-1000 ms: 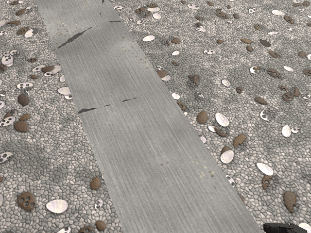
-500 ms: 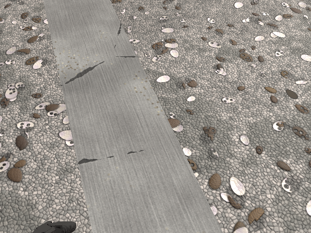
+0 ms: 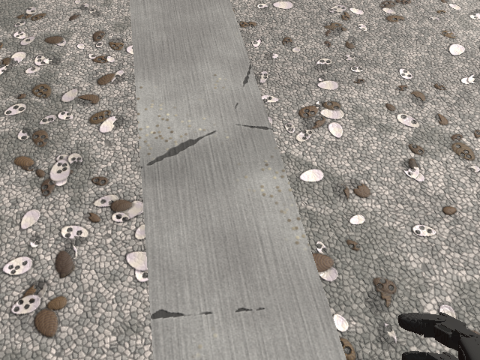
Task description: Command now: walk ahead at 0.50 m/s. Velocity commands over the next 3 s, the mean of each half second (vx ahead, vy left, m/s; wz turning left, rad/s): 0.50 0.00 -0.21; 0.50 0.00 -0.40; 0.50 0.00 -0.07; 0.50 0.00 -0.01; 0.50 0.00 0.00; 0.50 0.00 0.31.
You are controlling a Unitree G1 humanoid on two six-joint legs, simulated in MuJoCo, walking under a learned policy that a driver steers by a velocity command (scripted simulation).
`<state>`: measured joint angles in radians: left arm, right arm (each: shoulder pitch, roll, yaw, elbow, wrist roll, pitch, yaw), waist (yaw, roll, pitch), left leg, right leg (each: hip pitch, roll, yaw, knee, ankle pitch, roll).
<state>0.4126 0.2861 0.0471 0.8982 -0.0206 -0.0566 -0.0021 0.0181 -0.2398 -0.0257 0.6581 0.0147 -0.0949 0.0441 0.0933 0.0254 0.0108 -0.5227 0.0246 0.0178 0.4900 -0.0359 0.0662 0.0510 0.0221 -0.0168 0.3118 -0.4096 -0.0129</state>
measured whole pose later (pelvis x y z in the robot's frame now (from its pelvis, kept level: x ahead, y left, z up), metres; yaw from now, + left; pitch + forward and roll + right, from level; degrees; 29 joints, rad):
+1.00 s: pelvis +0.52 -0.08 +0.01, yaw -21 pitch +2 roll -1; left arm 0.33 0.28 0.06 0.74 -0.02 -0.06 0.00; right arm 0.08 -0.27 -0.03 0.72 0.00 -0.10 0.03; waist 0.07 0.04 0.01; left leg -0.61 0.06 -0.04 0.56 0.06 -0.02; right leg -0.06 0.09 0.10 0.33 -0.31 -0.07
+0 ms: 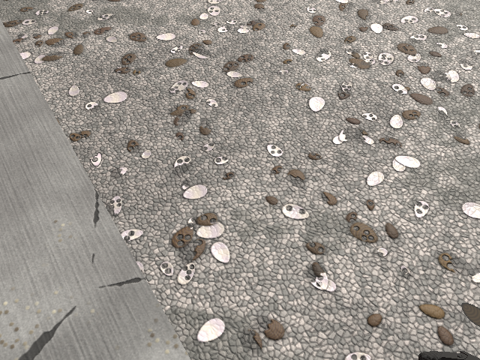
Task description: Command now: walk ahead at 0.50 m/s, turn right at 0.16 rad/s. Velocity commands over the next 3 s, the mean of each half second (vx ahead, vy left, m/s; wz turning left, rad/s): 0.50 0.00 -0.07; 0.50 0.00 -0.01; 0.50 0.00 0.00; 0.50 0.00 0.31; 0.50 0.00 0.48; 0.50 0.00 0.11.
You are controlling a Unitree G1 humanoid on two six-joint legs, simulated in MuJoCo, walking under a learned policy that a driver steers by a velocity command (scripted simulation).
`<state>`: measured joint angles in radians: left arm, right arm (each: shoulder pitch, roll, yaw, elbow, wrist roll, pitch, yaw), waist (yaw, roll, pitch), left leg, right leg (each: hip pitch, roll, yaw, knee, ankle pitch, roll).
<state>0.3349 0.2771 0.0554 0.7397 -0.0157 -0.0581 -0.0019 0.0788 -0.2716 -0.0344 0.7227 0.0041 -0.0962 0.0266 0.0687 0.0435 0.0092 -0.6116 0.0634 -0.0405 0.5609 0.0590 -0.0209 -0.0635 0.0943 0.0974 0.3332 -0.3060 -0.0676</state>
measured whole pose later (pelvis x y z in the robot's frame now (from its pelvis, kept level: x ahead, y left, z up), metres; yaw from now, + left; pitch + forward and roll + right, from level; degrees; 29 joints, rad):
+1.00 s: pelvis +0.53 -0.02 +0.01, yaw -1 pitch +2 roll -2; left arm 0.37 0.27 0.05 0.82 -0.01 -0.08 -0.01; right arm 0.10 -0.28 -0.04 0.77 0.01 -0.06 0.02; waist 0.07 0.05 0.01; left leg -0.67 0.12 -0.04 0.68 0.04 -0.02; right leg -0.04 0.06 -0.04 0.22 -0.21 -0.05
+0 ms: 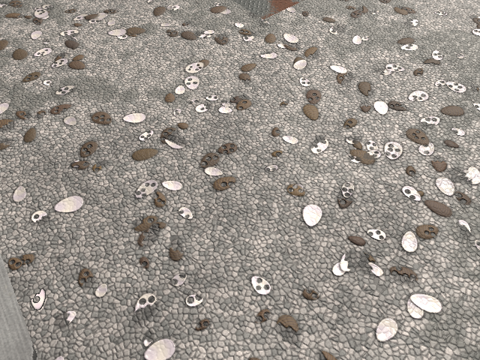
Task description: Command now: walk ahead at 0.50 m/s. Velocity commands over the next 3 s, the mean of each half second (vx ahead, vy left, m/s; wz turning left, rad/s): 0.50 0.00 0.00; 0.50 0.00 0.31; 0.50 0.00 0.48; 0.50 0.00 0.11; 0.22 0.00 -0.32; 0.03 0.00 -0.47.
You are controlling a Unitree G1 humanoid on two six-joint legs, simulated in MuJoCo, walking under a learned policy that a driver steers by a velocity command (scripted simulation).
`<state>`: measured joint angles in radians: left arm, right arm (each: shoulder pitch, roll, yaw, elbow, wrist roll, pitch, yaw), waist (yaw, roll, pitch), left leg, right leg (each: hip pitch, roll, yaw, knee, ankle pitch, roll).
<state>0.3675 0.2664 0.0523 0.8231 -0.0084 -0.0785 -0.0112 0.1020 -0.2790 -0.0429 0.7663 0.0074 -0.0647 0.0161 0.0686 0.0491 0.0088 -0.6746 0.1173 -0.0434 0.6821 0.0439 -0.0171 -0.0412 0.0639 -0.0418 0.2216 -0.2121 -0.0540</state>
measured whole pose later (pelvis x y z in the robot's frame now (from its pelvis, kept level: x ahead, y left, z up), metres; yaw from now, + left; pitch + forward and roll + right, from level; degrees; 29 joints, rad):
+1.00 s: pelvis +0.54 +0.01 +0.00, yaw +11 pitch +0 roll -2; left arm 0.30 0.26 0.07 0.90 0.02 -0.10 0.00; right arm 0.18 -0.30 -0.08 0.80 0.03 -0.02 0.00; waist 0.05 0.05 0.02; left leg -0.68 0.12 -0.06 0.94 -0.11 0.01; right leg -0.06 0.01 -0.19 0.26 -0.20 -0.03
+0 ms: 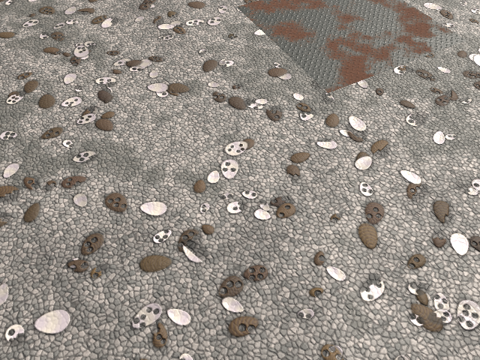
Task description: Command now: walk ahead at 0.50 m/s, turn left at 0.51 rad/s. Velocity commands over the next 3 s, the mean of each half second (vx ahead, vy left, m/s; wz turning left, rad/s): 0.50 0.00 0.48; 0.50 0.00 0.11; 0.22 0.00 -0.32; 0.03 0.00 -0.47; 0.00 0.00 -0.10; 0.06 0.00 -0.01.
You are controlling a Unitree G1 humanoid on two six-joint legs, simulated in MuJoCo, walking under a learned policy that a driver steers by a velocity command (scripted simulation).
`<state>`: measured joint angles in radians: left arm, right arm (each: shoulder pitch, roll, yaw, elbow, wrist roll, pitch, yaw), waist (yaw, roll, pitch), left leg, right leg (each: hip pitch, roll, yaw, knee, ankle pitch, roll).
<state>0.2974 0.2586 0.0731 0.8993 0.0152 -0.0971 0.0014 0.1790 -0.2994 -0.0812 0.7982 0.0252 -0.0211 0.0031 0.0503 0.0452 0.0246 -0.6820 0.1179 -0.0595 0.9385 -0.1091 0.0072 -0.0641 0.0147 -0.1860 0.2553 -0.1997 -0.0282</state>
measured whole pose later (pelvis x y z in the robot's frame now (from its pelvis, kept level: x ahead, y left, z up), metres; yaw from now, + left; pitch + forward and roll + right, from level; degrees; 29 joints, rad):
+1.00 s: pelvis +0.57 +0.10 +0.00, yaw +17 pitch +1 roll -1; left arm 0.28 0.25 0.05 0.90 0.00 -0.10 -0.03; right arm 0.22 -0.29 -0.06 0.79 0.01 -0.06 -0.01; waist 0.04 0.04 0.03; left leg -0.60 0.10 -0.05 1.02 -0.25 0.01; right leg -0.18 0.07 -0.05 0.31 -0.16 -0.07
